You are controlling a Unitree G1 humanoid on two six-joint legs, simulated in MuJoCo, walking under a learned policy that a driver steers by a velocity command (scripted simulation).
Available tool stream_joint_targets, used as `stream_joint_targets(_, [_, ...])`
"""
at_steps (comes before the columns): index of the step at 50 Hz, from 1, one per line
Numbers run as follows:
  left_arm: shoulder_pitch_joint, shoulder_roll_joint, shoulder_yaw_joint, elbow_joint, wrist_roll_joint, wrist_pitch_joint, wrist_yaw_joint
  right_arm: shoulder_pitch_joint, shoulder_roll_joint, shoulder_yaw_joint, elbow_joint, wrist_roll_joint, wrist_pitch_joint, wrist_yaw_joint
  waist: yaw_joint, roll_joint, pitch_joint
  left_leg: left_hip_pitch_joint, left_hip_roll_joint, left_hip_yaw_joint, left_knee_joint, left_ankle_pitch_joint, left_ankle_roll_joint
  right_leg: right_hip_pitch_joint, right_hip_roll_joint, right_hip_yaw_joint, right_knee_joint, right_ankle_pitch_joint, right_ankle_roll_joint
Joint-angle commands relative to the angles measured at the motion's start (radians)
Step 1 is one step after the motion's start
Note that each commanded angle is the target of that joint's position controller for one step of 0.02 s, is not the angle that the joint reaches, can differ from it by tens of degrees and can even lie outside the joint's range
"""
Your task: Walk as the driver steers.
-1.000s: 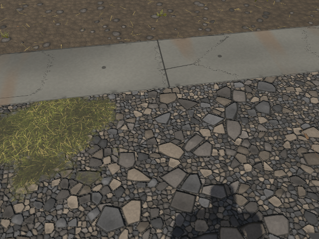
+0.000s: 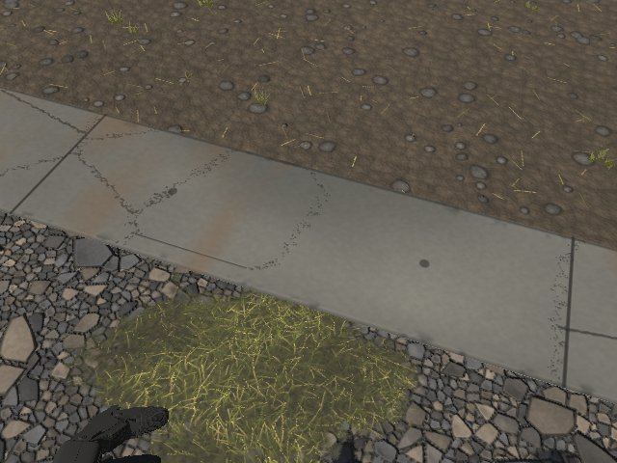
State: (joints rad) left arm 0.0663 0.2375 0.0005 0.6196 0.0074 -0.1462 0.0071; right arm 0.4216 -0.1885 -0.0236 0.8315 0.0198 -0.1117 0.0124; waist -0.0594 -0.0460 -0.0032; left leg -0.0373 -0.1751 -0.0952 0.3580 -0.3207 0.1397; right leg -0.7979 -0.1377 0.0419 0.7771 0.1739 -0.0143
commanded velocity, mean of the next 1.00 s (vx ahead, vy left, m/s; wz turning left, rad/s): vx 0.95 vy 0.00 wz -0.68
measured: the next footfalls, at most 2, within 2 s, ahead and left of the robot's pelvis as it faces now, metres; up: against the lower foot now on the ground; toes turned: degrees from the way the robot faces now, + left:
right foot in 0.16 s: +0.37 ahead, -0.11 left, +0.00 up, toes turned -5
left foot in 0.58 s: +0.80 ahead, -0.03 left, +0.00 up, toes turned -35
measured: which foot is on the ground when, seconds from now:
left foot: down 0.00-0.18, up 0.20-0.56, down 0.58-1.00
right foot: up 0.00-0.14, down 0.16-0.60, up 0.62-1.00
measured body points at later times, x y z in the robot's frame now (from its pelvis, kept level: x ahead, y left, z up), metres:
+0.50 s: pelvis +0.46 -0.07 +0.00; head +0.48 -0.10 +0.45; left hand +0.52 +0.18 -0.12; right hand +0.66 -0.35 -0.03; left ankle +0.74 +0.03 -0.68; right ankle +0.33 -0.10 -0.73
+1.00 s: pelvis +0.84 -0.25 -0.03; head +0.85 -0.29 +0.42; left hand +1.17 -0.31 -0.06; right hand +0.60 -0.40 -0.16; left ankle +0.77 -0.01 -0.73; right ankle +0.91 -0.47 -0.72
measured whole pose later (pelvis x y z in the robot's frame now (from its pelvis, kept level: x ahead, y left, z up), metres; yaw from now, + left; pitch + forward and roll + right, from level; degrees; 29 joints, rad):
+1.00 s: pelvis +0.84 -0.25 -0.03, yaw -44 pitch +1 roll +3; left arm 0.00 0.26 0.01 0.54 0.00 -0.08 -0.07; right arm 0.49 -0.28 -0.04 0.89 0.03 -0.09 0.00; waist -0.12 -0.03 0.05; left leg 0.18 0.02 0.15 0.36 -0.49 -0.04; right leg -0.67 -0.03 0.00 0.66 0.04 -0.11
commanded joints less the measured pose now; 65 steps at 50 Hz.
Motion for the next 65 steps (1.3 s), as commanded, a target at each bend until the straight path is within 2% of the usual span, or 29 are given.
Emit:
stream_joint_targets(1, [-0.197, 0.055, 0.008, -0.091, -0.039, -0.01, -0.014, 0.052, -0.169, -0.035, -0.028, -0.004, -0.03, -0.008, -0.089, 0.096, 0.12, -0.153, 0.244, -0.065, -0.201, 0.325, 0.05, 0.18, 0.072, -0.096, -0.219, 0.117, -0.031])
stream_joint_targets(5, [-0.147, 0.114, 0.041, -0.106, -0.061, -0.018, -0.064, 0.043, -0.2, -0.034, 0.0, -0.046, 0.001, -0.024, -0.016, 0.138, 0.042, 0.195, 0.326, 0.02, -0.03, 1.057, -0.044, 0.134, 0.173, -0.138, -0.247, -0.087, -0.12])
stream_joint_targets(8, [0.39, 0.213, 0.087, 0.027, -0.066, 0.015, -0.06, -0.162, -0.275, -0.051, -0.073, -0.088, 0.028, -0.035, 0.283, 0.188, -0.209, 0.088, 0.329, 0.08, 0.554, 1.538, -0.08, 0.63, 0.19, -0.116, -0.183, -0.169, -0.184])
stream_joint_targets(9, [0.61, 0.242, 0.089, 0.099, -0.044, 0.038, -0.048, -0.245, -0.239, -0.038, -0.117, -0.099, 0.015, -0.036, 0.361, -0.008, -0.28, -0.225, 0.219, 0.112, 1.0, 0.91, -0.077, 0.957, 0.099, 0.045, -0.133, -0.254, -0.217])
stream_joint_targets(10, [0.546, 0.256, 0.091, 0.106, -0.014, 0.025, -0.055, -0.074, -0.066, 0.007, -0.151, -0.027, -0.022, -0.005, 0.161, -0.434, -0.325, -0.78, 0.035, -0.026, 1.316, -0.182, -0.165, 1.31, -0.124, 0.708, -0.318, -0.667, -0.454])
stream_joint_targets(12, [0.447, 0.127, 0.076, 0.054, 0.011, 0.037, -0.031, -0.224, -0.187, 0.005, -0.206, 0.018, -0.082, 0.026, 0.183, -0.084, -0.177, -0.902, 0.144, -0.113, 1.188, -0.034, -0.06, 1.168, -0.114, 0.767, -0.521, -0.82, -0.362])
stream_joint_targets(13, [0.383, 0.119, 0.073, 0.044, 0.003, 0.035, -0.044, -0.268, -0.166, 0.012, -0.218, -0.015, -0.089, 0.023, 0.116, 0.153, -0.066, -0.827, 0.171, -0.08, 1.077, 0.014, -0.036, 0.953, -0.062, 0.674, -0.553, -0.685, -0.326])
stream_joint_targets(14, [0.325, 0.135, 0.076, 0.031, -0.006, 0.03, -0.048, -0.255, -0.155, 0.008, -0.216, -0.039, -0.087, 0.018, 0.062, 0.188, -0.019, -0.772, 0.193, -0.081, 0.983, 0.036, -0.049, 0.813, -0.021, 0.608, -0.563, -0.593, -0.333])
stream_joint_targets(17, [0.27, 0.113, 0.071, 0.031, -0.031, 0.037, -0.041, -0.225, -0.157, 0.0, -0.231, -0.042, -0.052, -0.004, -0.003, 0.124, 0.071, -0.668, 0.238, -0.034, 0.815, 0.055, -0.116, 0.545, 0.088, 0.44, -0.592, -0.415, -0.317])
stream_joint_targets(21, [0.309, 0.141, 0.082, 0.067, -0.047, 0.043, -0.012, -0.457, -0.095, 0.021, -0.331, -0.061, -0.051, -0.019, 0.085, 0.027, 0.113, -0.402, 0.173, 0.067, 0.365, 0.389, -0.166, 0.272, 0.194, 0.293, -0.581, -0.225, -0.243])
stream_joint_targets(26, [0.385, 0.132, 0.089, 0.115, -0.068, 0.052, -0.006, -0.531, -0.182, -0.032, -0.378, 0.009, -0.057, -0.028, 0.127, -0.061, 0.048, -0.279, 0.126, -0.007, 0.087, 0.416, -0.176, 0.536, 0.15, 0.43, -0.461, -0.252, -0.175])
stream_joint_targets(28, [0.343, 0.155, 0.098, 0.108, -0.053, 0.065, -0.003, -0.391, -0.247, -0.071, -0.358, 0.017, -0.072, -0.032, 0.025, -0.076, -0.059, -0.136, 0.128, 0.006, 0.06, 0.33, -0.134, 0.647, 0.154, 0.416, -0.224, 0.064, -0.13])
stream_joint_targets(29, [0.287, 0.146, 0.09, 0.076, -0.022, 0.074, -0.009, -0.155, -0.269, -0.084, -0.32, 0.021, -0.067, -0.037, -0.093, -0.095, -0.235, 0.134, 0.224, -0.044, 0.158, 0.255, -0.085, 0.576, 0.157, 0.377, 0.024, 0.102, -0.101])
stream_joint_targets(30, [0.305, 0.036, 0.055, 0.041, 0.022, 0.073, -0.014, 0.085, -0.33, -0.094, -0.283, 0.019, -0.049, -0.046, -0.137, 0.082, -0.415, 0.462, 0.423, -0.263, 0.223, 0.088, -0.04, 0.379, 0.219, 0.276, 0.368, -0.36, -0.091])
stream_joint_targets(31, [0.491, -0.009, 0.022, 0.001, -0.076, 0.061, -0.019, 0.073, -0.373, -0.098, -0.24, -0.014, -0.049, -0.018, -0.009, 0.621, -0.555, 0.677, 0.673, -0.899, 0.014, -0.362, 0.152, 0.031, 0.241, 0.2, 0.659, -0.739, -0.062])
stream_joint_targets(32, [0.423, 0.087, 0.035, 0.038, -0.1, 0.075, -0.001, 0.009, -0.234, -0.082, -0.282, -0.022, -0.034, -0.02, -0.062, 0.42, -0.375, 0.565, 0.596, -0.845, -0.046, -0.58, 0.104, -0.094, 0.135, 0.168, 0.74, -0.639, -0.057])
stream_joint_targets(33, [0.283, 0.139, 0.046, 0.016, -0.07, 0.081, -0.002, -0.02, -0.184, -0.07, -0.268, -0.015, -0.021, -0.028, -0.09, 0.25, -0.205, 0.418, 0.545, -0.629, -0.041, -0.407, 0.05, -0.133, 0.116, 0.114, 0.736, -0.562, -0.056])
stream_joint_targets(34, [0.199, 0.125, 0.047, -0.004, -0.045, 0.086, -0.006, -0.04, -0.191, -0.068, -0.245, -0.024, -0.014, -0.025, -0.073, 0.052, -0.095, 0.257, 0.508, -0.477, -0.049, -0.157, 0.031, -0.098, 0.08, 0.087, 0.708, -0.521, -0.052])
stream_joint_targets(35, [0.144, 0.109, 0.051, -0.029, -0.029, 0.085, -0.011, -0.07, -0.185, -0.066, -0.223, -0.033, -0.014, -0.021, -0.044, 0.013, -0.019, 0.131, 0.467, -0.365, -0.067, -0.008, 0.024, -0.065, 0.045, 0.085, 0.649, -0.484, -0.056])
stream_joint_targets(38, [0.154, 0.051, 0.044, -0.065, -0.066, 0.116, -0.029, -0.126, -0.126, -0.052, -0.16, -0.019, -0.018, -0.005, 0.036, 0.115, 0.048, -0.037, 0.432, -0.158, -0.12, 0.139, 0.011, -0.036, -0.03, 0.075, 0.616, -0.499, -0.057])
stream_joint_targets(45, [-0.023, 0.025, 0.015, -0.123, -0.01, 0.086, -0.061, -0.12, -0.209, -0.051, -0.081, -0.017, -0.019, -0.019, 0.039, -0.006, 0.16, -0.263, 0.344, 0.178, -0.161, 0.597, -0.023, 0.191, 0.06, -0.057, 0.1, -0.091, -0.051])
stream_joint_targets(47, [-0.054, 0.047, 0.025, -0.137, -0.017, 0.062, -0.08, -0.042, -0.307, -0.063, -0.041, 0.001, -0.013, -0.014, 0.037, 0.046, 0.122, -0.171, 0.384, 0.158, -0.155, 0.814, 0.0, 0.33, 0.142, -0.106, -0.049, -0.092, -0.071])
stream_joint_targets(50, [0.215, 0.167, 0.084, -0.062, 0.004, 0.056, -0.064, -0.047, -0.342, -0.058, -0.006, 0.024, 0.018, -0.014, 0.226, 0.147, -0.055, -0.023, 0.373, 0.144, 0.226, 1.082, -0.051, 0.646, 0.179, -0.099, -0.259, -0.023, -0.135])
stream_joint_targets(51, [0.339, 0.248, 0.106, -0.03, 0.033, 0.063, -0.044, -0.041, -0.3, -0.044, -0.024, 0.012, 0.014, -0.017, 0.273, 0.118, -0.16, -0.185, 0.294, 0.141, 0.519, 0.8, -0.101, 0.917, 0.058, 0.003, -0.211, 0.339, -0.164])
stream_joint_targets(52, [0.341, 0.298, 0.087, -0.049, 0.083, 0.06, -0.032, 0.163, -0.121, 0.003, -0.024, -0.021, 0.01, -0.002, 0.136, -0.197, -0.394, -0.458, 0.122, 0.039, 1.032, -0.351, -0.164, 1.243, -0.326, 0.388, -0.07, 0.964, -0.324])
stream_joint_targets(53, [0.382, 0.233, 0.079, -0.061, 0.073, 0.068, -0.042, 0.233, -0.23, -0.014, 0.026, 0.017, 0.003, 0.001, 0.194, -0.156, -0.647, -0.462, 0.109, -0.206, 1.166, -0.38, -0.164, 1.27, -0.379, 0.516, -0.13, 0.939, -0.402])
stream_joint_targets(55, [0.252, 0.179, 0.075, -0.02, 0.008, 0.071, -0.044, -0.001, -0.247, -0.031, -0.057, 0.032, 0.032, -0.023, 0.147, -0.03, -0.324, -0.614, 0.216, -0.054, 1.039, -0.246, -0.198, 0.982, -0.264, 0.303, -0.266, 0.532, -0.326])
stream_joint_targets(57, [0.147, 0.109, 0.056, -0.01, 0.007, 0.069, -0.033, 0.01, -0.202, -0.038, -0.048, 0.015, 0.085, -0.037, 0.059, -0.012, -0.161, -0.539, 0.265, -0.004, 1.003, -0.167, -0.225, 0.693, -0.205, 0.148, -0.366, 0.341, -0.278])
stream_joint_targets(65, [-0.023, 0.146, 0.085, 0.02, 0.015, 0.089, 0.019, -0.077, -0.151, -0.055, -0.141, -0.004, 0.169, -0.029, 0.001, -0.065, -0.092, -0.392, 0.302, 0.086, 0.584, 0.166, -0.19, 0.476, -0.181, -0.172, -0.487, -0.061, -0.208])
